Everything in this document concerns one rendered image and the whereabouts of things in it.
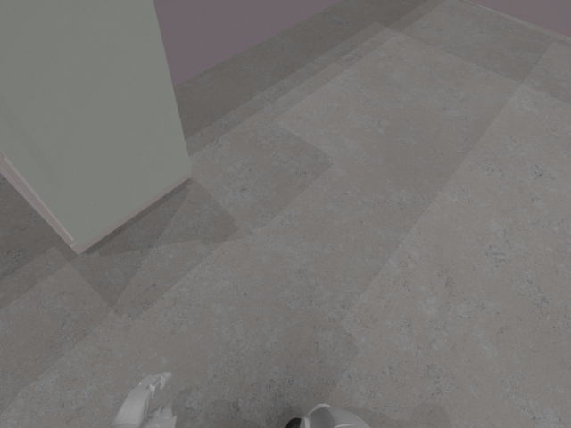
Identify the right robot thigh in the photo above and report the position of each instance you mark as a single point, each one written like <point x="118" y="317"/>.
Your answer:
<point x="331" y="417"/>

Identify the robot left hand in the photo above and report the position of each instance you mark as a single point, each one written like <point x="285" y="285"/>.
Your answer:
<point x="135" y="408"/>

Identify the fridge door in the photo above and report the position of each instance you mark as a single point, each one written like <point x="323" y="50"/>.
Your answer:
<point x="88" y="114"/>

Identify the robot right shin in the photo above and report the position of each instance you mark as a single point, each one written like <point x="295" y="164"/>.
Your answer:
<point x="318" y="406"/>

